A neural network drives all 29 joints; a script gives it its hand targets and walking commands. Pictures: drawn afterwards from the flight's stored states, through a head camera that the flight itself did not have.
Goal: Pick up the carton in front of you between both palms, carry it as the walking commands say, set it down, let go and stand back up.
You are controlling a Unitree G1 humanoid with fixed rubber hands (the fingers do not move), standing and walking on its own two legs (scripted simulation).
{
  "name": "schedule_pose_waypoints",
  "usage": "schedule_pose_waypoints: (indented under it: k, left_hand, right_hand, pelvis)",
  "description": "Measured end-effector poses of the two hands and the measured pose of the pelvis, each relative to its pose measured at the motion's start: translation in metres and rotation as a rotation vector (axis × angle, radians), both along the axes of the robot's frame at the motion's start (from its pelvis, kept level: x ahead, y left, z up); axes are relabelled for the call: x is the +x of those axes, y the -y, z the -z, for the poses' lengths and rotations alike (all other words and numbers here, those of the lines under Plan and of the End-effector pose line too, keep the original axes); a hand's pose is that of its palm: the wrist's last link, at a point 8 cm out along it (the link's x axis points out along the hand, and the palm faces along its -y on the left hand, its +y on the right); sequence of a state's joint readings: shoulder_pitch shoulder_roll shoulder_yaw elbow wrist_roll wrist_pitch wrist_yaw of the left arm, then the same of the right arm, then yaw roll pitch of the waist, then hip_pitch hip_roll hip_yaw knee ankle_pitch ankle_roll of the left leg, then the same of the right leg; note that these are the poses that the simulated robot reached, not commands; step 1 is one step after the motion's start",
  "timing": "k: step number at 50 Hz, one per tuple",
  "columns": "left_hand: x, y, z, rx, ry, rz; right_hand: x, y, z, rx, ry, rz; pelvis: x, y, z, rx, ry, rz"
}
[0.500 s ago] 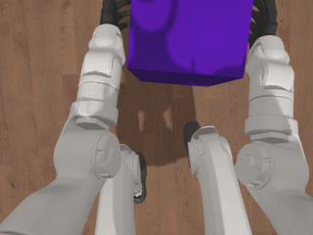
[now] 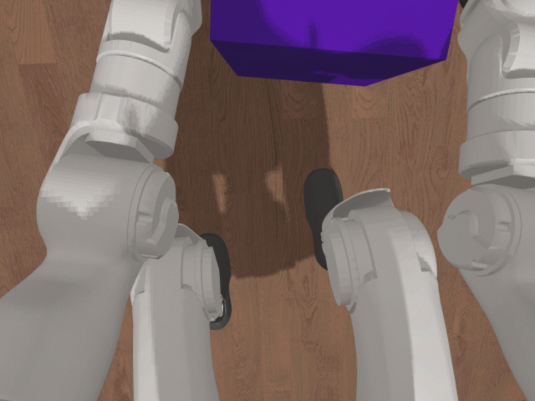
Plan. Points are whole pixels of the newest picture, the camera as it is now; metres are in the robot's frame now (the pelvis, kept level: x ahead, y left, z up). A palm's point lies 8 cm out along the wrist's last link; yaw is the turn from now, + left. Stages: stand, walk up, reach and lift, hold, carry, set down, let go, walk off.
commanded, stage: set down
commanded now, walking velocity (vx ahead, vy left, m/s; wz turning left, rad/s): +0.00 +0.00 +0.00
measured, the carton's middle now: out of the picture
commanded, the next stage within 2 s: none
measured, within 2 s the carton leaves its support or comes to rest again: rests again in 1.04 s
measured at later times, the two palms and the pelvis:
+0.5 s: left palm out of the picture +0.58 -0.01 -0.20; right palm out of the picture +0.49 -0.31 -0.19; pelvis -0.01 +0.01 -0.01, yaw +0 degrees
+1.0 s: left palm out of the picture +0.58 -0.01 -0.20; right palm out of the picture +0.48 -0.31 -0.20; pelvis -0.01 +0.01 -0.02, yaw -1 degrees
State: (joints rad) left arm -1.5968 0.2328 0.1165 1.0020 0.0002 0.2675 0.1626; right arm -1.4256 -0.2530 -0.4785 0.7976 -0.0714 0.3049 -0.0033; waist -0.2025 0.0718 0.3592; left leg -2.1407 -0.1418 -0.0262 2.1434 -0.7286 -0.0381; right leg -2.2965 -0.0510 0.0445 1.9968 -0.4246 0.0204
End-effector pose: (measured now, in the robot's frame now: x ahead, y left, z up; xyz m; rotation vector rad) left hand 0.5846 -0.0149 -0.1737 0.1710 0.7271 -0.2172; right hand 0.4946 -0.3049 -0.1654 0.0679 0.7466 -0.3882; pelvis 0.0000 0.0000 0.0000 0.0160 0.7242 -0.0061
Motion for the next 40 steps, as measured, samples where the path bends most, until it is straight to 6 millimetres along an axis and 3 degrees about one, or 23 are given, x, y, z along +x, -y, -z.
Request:
schedule_pose_waypoints:
  k: [9,26,40]
  left_hand:
    - [-0.002,-0.010,0.008,-0.002,-0.018,0.009]
    - [-0.009,-0.004,0.023,-0.057,-0.020,0.050]
    - [-0.009,-0.006,0.027,-0.090,-0.001,0.064]
  right_hand:
    - [-0.001,-0.007,0.006,0.006,-0.017,-0.030]
    - [-0.009,0.004,0.026,-0.004,-0.045,-0.030]
    - [-0.010,0.005,0.028,0.013,-0.033,-0.047]
  pelvis:
    - [-0.002,-0.007,0.007,-0.017,0.006,-0.018]
    - [-0.006,-0.007,0.013,-0.027,0.038,-0.028]
    - [-0.010,-0.006,0.019,-0.039,0.074,-0.020]
